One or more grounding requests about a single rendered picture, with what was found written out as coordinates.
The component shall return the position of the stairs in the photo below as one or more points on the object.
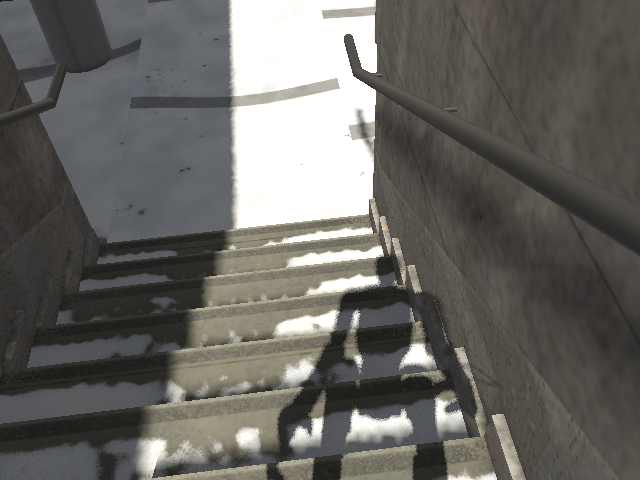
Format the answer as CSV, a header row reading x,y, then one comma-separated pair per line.
x,y
277,352

